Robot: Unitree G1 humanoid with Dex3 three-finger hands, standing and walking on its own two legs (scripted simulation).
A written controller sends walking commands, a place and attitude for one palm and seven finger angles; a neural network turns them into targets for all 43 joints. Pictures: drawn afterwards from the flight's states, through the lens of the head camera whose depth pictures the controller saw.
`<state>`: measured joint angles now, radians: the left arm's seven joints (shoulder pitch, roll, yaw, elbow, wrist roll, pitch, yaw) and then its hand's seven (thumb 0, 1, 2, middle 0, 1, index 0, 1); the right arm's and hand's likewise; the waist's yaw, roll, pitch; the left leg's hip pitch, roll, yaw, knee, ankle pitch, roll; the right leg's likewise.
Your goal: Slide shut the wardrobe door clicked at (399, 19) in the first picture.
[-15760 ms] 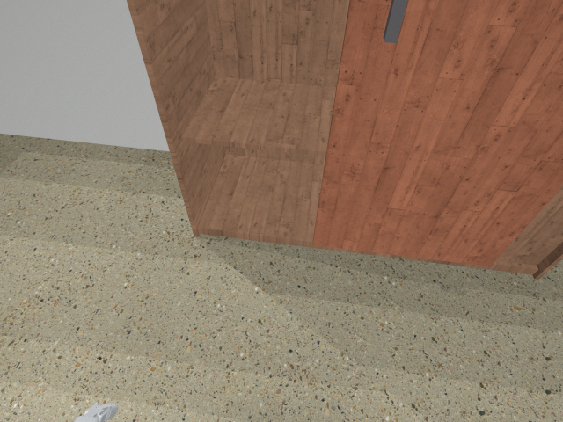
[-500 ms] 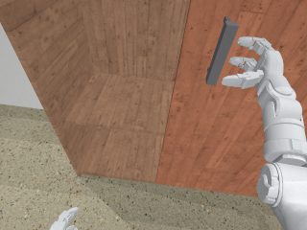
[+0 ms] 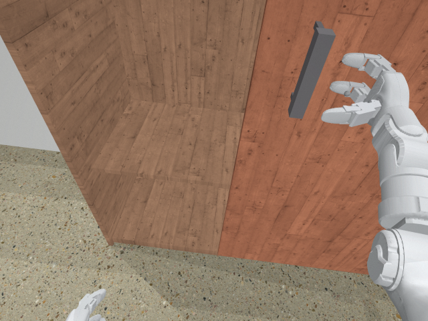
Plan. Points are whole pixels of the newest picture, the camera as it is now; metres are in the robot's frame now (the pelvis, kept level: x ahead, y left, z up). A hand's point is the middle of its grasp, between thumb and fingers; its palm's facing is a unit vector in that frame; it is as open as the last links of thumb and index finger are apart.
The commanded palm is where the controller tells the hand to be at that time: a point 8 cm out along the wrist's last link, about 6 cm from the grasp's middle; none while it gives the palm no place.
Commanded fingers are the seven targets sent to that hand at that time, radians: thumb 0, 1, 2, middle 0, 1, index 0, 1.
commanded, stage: move the hooked fingers beside the handle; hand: right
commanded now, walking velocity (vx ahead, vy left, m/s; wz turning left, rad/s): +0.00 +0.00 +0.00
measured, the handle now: (306, 71) +0.52 -0.11 +0.24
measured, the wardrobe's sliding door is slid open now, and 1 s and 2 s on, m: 0.51 0.51 0.51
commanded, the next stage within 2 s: feel for the door with the fingertips in 0.90 s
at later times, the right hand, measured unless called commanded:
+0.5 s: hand (344, 91) +0.46 -0.16 +0.25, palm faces +0.03 +1.00 -0.01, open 13.9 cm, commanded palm +0.43 -0.21 +0.25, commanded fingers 0.00 0.50 -0.30 0.30 1.20 0.30 1.20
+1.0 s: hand (344, 91) +0.45 -0.16 +0.25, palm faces +0.03 +1.00 -0.01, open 14.0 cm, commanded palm +0.44 -0.21 +0.25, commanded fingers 0.00 0.50 -0.30 0.30 1.20 0.30 1.20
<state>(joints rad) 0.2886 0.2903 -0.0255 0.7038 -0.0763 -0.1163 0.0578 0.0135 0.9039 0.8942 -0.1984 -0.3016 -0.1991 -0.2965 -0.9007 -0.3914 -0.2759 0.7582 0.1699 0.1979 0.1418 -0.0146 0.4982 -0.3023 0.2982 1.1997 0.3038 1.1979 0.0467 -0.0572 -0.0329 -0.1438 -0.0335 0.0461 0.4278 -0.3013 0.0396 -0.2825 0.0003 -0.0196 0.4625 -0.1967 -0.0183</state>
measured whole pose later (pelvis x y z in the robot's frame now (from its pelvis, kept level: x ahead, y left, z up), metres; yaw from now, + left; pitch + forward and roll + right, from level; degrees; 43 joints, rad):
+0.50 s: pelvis +0.01 +0.00 +0.00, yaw +1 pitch +2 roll +0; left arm 0.31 0.29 -0.02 0.70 -0.07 -0.09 0.05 0.01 0.90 0.89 -0.20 -0.30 -0.20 -0.30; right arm -0.86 -0.39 -0.30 0.70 0.17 0.21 0.15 -0.01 0.50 -0.30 0.30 1.20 0.30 1.20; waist 0.05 -0.06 -0.04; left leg -0.14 -0.03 0.03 0.42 -0.31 0.04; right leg -0.27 0.00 -0.03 0.46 -0.21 -0.02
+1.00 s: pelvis +0.01 +0.00 +0.00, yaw +0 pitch +1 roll +0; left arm 0.27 0.29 -0.03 0.69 -0.08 -0.09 0.06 0.01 0.90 0.89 -0.20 -0.30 -0.20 -0.30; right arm -0.90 -0.38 -0.27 0.74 0.18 0.23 0.14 -0.01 0.50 -0.30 0.30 1.20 0.30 1.20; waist 0.04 -0.06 -0.04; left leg -0.14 -0.03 0.05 0.43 -0.31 0.04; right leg -0.28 0.00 -0.02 0.46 -0.20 -0.02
